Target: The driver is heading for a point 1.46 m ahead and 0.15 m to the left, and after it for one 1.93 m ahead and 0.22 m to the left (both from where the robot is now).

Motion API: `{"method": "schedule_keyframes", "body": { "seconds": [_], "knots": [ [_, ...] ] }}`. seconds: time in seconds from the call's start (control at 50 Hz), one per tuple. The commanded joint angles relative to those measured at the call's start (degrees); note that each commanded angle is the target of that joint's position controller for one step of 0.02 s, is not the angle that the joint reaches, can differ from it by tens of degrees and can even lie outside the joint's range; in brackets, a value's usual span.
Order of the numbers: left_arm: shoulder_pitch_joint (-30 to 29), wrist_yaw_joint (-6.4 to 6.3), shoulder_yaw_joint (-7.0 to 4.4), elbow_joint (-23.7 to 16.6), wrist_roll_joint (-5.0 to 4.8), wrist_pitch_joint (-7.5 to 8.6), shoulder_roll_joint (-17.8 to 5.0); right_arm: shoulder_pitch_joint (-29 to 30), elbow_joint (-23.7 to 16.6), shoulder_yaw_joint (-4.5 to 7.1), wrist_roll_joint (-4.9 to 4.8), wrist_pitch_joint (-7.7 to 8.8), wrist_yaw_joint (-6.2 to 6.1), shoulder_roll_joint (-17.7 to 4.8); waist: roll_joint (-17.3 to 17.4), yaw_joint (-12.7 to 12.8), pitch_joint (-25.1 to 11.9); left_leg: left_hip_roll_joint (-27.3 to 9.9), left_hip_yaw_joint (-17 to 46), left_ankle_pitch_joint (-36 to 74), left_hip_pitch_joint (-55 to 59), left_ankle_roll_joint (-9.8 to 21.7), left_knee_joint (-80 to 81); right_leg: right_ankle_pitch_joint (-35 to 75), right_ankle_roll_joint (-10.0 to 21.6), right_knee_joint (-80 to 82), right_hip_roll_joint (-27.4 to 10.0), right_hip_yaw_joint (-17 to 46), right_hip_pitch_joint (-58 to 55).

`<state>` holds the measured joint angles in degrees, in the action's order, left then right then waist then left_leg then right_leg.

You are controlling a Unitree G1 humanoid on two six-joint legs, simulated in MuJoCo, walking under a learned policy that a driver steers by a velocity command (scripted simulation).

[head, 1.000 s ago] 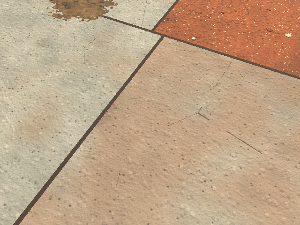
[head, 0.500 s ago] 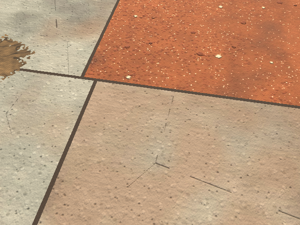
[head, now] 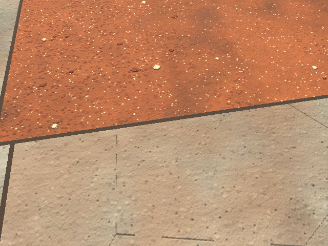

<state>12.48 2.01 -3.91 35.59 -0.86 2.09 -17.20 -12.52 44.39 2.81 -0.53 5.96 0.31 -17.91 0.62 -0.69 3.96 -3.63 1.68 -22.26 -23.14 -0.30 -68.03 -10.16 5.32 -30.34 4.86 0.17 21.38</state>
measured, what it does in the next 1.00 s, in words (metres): walks ahead: left foot, then right foot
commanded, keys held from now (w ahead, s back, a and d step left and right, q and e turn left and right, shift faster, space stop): w+e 0.20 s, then w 0.62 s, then w+q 0.18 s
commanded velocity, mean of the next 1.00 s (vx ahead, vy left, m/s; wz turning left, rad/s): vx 0.50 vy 0.00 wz -0.22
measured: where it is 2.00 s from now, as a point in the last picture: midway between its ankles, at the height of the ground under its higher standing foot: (181, 113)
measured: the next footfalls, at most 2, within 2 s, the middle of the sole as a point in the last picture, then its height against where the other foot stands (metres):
left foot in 0.34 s outside the picture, level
right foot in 0.86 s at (217, 200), level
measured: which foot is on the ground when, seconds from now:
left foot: up 0.00-0.32, down 0.34-0.88, up 0.90-1.00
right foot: down 0.00-0.38, up 0.40-0.84, down 0.86-1.00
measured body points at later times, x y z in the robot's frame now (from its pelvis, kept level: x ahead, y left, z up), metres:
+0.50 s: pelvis +0.29 +0.04 +0.01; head +0.31 +0.05 +0.45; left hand +0.43 +0.30 -0.11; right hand +0.36 -0.25 -0.10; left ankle +0.36 +0.13 -0.73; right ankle +0.19 -0.07 -0.65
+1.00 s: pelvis +0.55 -0.07 +0.01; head +0.57 -0.09 +0.46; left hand +0.76 +0.16 -0.08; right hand +0.54 -0.35 -0.13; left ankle +0.49 +0.10 -0.64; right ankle +0.58 -0.17 -0.73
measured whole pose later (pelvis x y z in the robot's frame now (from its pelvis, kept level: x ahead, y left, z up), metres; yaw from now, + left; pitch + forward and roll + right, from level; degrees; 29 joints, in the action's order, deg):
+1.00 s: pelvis +0.55 -0.07 +0.01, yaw -10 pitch +1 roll +0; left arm 9.4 1.2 -2.5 40.0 0.3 4.7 -14.6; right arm -19.0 48.8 2.5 -1.7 3.4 0.4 -17.8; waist 2.2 -1.4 1.6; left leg -2.5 2.7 -21.2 -23.9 0.9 -64.7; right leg -9.9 2.6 -26.5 0.8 -3.9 18.2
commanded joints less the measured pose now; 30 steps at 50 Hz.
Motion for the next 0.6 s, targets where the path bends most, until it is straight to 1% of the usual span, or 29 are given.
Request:
{"method": "schedule_keyframes", "body": {
  "seconds": [0.02, 0.06, 0.1, 0.14, 0.18, 0.2, 0.22, 0.26, 0.28, 0.3, 0.32, 0.34, 0.36, 0.38, 0.4, 0.42, 0.44, 0.46, 0.48, 0.5, 0.52, 0.54, 0.56, 0.6],
  "knots": [
    [0.5, -0.77, -1.96, -4.1, 0.79, 1.39, -7.1, 0.0, -4.7, 1.96, 1.06, 0.83, -0.13, -7.5, -3.3, -0.4, -7.3, -3.4, 3.2, 5.6, -13.2, -0.9, 3.7, 11.0, 11.7, 16.5, -15.0, 22.4, -14.6],
    [1.3, -1.43, -2.06, -3.1, 0.41, 1.67, -7.6, 0.7, -4.7, 1.57, 1.57, -0.16, -0.24, -5.8, -2.9, -0.7, -6.3, -2.8, 2.0, 7.9, -12.3, -2.8, 8.1, 15.9, 12.1, 17.3, -13.7, 18.8, -10.5],
    [3.0, -2.24, -2.38, -2.0, 0.25, 1.53, -8.7, 5.0, -6.0, 1.02, 1.69, -0.48, -0.32, -4.4, -3.0, 0.5, -4.7, -1.7, 1.5, 14.4, -13.0, -4.1, 15.7, 15.9, 11.1, 17.5, -12.1, 16.3, -8.5],
    [4.5, -2.72, -2.46, -1.0, -0.06, 1.17, -9.0, 9.6, -7.1, 0.41, 1.49, -0.33, -0.02, -3.0, -4.0, 2.3, -3.9, 0.1, 1.3, 22.2, -10.6, -4.3, 25.3, 12.0, 9.0, 16.8, -9.9, 14.5, -7.0],
    [6.4, -2.97, -2.63, 0.1, -0.29, 0.89, -9.4, 13.6, -8.0, 0.09, 0.99, 0.01, 0.49, -2.6, -4.6, 4.0, -3.4, 2.0, 1.1, 27.2, -7.2, -4.2, 32.3, 8.0, 7.6, 16.4, -9.4, 14.9, -6.0],
    [7.4, -2.98, -2.73, 0.7, -0.43, 0.82, -9.7, 15.0, -8.5, 0.14, 0.64, 0.2, 0.72, -2.9, -4.8, 4.6, -3.2, 2.6, 1.4, 28.3, -6.0, -4.0, 34.1, 6.5, 7.3, 16.0, -9.9, 16.1, -6.3],
    [8.1, -3.0, -2.64, 1.3, -0.56, 0.78, -9.4, 15.4, -8.6, 0.27, 0.35, 0.41, 0.99, -3.4, -5.2, 4.7, -3.2, 2.6, 1.9, 28.7, -5.7, -3.6, 35.8, 5.3, 7.1, 15.1, -10.8, 17.0, -7.8],
    [9.4, -3.11, -2.3, 2.5, -0.59, 0.66, -8.1, 15.3, -8.6, 0.69, 0.3, 0.84, 1.49, -4.6, -5.9, 4.8, -3.3, 2.2, 2.8, 27.4, -5.4, -2.3, 38.3, 4.3, 6.5, 12.2, -12.7, 19.3, -12.2],
    [9.6, -3.18, -2.25, 3.0, -0.45, 0.55, -8.0, 14.7, -8.6, 0.93, 0.34, 1.04, 1.65, -5.1, -6.5, 4.4, -3.2, 2.1, 2.8, 25.1, -5.0, -1.4, 38.9, 5.3, 6.2, 10.9, -13.7, 20.5, -14.0],
    [9.5, -3.17, -2.32, 3.4, -0.27, 0.37, -8.0, 13.6, -8.4, 1.19, 0.37, 1.2, 1.68, -5.5, -7.4, 3.8, -3.0, 2.2, 2.3, 22.2, -3.9, -0.3, 39.2, 7.3, 5.8, 9.5, -14.4, 21.3, -15.3],
    [9.1, -3.08, -2.29, 3.6, -0.17, 0.12, -7.9, 11.1, -7.8, 1.54, 0.48, 1.37, 1.55, -5.9, -8.1, 2.3, -3.4, 2.8, 1.1, 20.2, -0.6, 0.9, 40.7, 10.8, 5.1, 7.3, -14.1, 21.4, -15.9],
    [8.8, -2.93, -1.82, 3.5, 0.0, 0.04, -6.6, 6.2, -6.6, 2.35, 0.89, 1.58, 1.22, -7.1, -7.6, -0.1, -6.1, 3.2, 0.1, 19.9, 6.7, 2.7, 42.4, 17.1, 3.8, 1.7, -11.4, 19.8, -15.8],
    [8.8, -2.76, -0.77, 2.7, 0.65, 0.08, -4.2, -1.5, -5.7, 3.04, 1.68, 1.82, 0.94, -9.4, -4.2, -3.6, -13.7, -3.4, 6.3, 20.8, 20.1, 6.2, 40.3, 13.8, 1.8, -11.5, -8.4, 16.7, -10.9],
    [17.1, -2.7, 0.3, 2.7, -0.69, 0.65, -1.0, -9.0, -3.6, 4.67, 2.1, 1.21, 0.9, -14.6, 11.7, -2.4, -22.8, -15.4, 29.7, 10.4, 41.6, 16.2, 42.9, -4.7, -3.3, -32.4, 0.0, 9.5, 8.7],
    [17.0, -2.84, 0.23, 3.1, -1.03, 1.11, -3.6, -11.4, -2.1, 3.98, 0.16, 0.88, 1.69, -10.9, 15.1, -3.4, -21.8, -18.7, 44.4, -5.6, 43.1, 17.6, 51.1, -22.8, -4.0, -40.7, 0.1, 10.8, 18.8],
    [10.2, -2.79, -0.9, 2.5, -1.36, 1.19, -7.9, -8.2, -2.6, 2.88, -0.45, 0.68, 1.57, -7.3, 8.2, -4.4, -12.7, -17.1, 38.6, -11.0, 35.9, 14.9, 52.5, -18.9, -3.7, -44.0, -2.8, 11.6, 22.9],
    [5.3, -2.87, -0.83, 1.3, -0.84, 1.19, -8.0, -4.6, -3.4, 2.29, 0.22, 0.21, 1.36, -6.1, 4.1, -3.6, -8.0, -14.9, 31.3, -6.9, 28.7, 13.2, 53.1, -14.8, -3.6, -43.2, -5.2, 8.7, 22.4],
    [2.5, -2.7, -0.77, 0.4, 0.07, 1.44, -7.2, -2.4, -3.3, 1.76, 0.63, -0.1, 1.28, -4.9, 2.9, -2.5, -3.9, -12.7, 26.0, -1.2, 22.2, 13.2, 54.6, -11.8, -3.6, -39.6, -7.1, 7.3, 21.8],
    [2.5, -2.49, -0.86, 0.5, 0.43, 1.54, -6.4, -1.2, -3.3, 1.29, 1.13, -0.01, 1.11, -3.8, 4.0, -0.9, -3.1, -10.7, 22.2, 3.7, 18.4, 12.5, 55.8, -9.2, -3.6, -36.2, -9.1, 7.0, 19.0],
    [3.5, -2.32, -0.68, 0.9, 0.3, 1.52, -5.2, -0.8, -3.1, 1.07, 1.24, 0.08, 1.05, -3.3, 5.1, -0.1, -3.2, -9.1, 19.4, 7.4, 16.3, 12.2, 56.9, -7.9, -3.8, -34.1, -9.8, 6.2, 16.6],
    [4.1, -2.22, -0.44, 1.4, 0.25, 1.46, -4.1, -1.1, -2.8, 1.05, 0.96, 0.22, 1.01, -3.3, 5.7, 0.2, -3.7, -8.4, 17.2, 10.9, 15.5, 12.5, 57.6, -7.3, -4.1, -32.4, -10.0, 5.3, 15.6],
    [3.7, -2.19, -0.19, 1.3, 0.37, 1.41, -3.3, -1.7, -2.3, 1.2, 0.64, 0.39, 0.93, -4.0, 5.6, 0.2, -3.6, -8.4, 15.3, 14.2, 15.1, 13.2, 58.3, -6.3, -4.5, -30.3, -10.3, 4.6, 15.8],
    [2.1, -2.21, 0.09, 0.6, 0.6, 1.46, -2.8, -2.3, -1.9, 1.44, 0.37, 0.46, 0.8, -5.0, 5.1, 0.0, -3.2, -8.6, 13.8, 17.1, 15.1, 13.7, 59.1, -4.7, -5.0, -27.2, -10.7, 4.1, 16.8],
    [-1.5, -2.08, 0.62, -0.3, 0.86, 1.78, -1.8, -3.3, -1.1, 1.8, 0.12, 0.25, 0.54, -6.5, 3.8, -1.0, -2.9, -8.3, 10.6, 21.1, 15.7, 13.6, 59.9, 1.0, -5.6, -19.9, -11.0, 3.4, 17.1]
  ]
}}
